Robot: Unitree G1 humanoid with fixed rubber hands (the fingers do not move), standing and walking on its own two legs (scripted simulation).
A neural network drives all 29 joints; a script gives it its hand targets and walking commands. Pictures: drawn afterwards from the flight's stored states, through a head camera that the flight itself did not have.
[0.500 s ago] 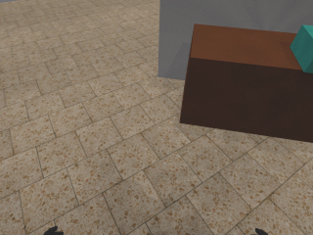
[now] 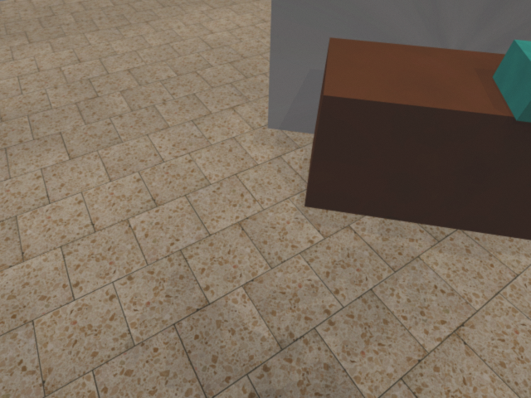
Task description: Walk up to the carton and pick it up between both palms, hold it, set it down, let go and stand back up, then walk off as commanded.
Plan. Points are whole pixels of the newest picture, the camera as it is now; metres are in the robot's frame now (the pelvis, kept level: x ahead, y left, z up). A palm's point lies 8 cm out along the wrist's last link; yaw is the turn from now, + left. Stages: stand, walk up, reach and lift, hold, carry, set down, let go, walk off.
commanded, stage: stand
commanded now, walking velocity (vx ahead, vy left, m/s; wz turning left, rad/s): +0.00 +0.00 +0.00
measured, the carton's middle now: out of the picture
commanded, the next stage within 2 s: none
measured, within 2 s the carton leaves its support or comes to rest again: neither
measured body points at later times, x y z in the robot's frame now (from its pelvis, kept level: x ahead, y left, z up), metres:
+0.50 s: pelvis +0.01 +0.00 +0.00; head +0.01 +0.00 +0.45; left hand +0.11 +0.30 -0.12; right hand +0.08 -0.30 -0.13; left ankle +0.00 +0.15 -0.74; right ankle +0.01 -0.10 -0.74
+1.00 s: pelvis +0.01 +0.00 +0.00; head +0.02 +0.00 +0.45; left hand +0.09 +0.30 -0.12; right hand +0.08 -0.30 -0.13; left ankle +0.00 +0.15 -0.74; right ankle +0.01 -0.10 -0.74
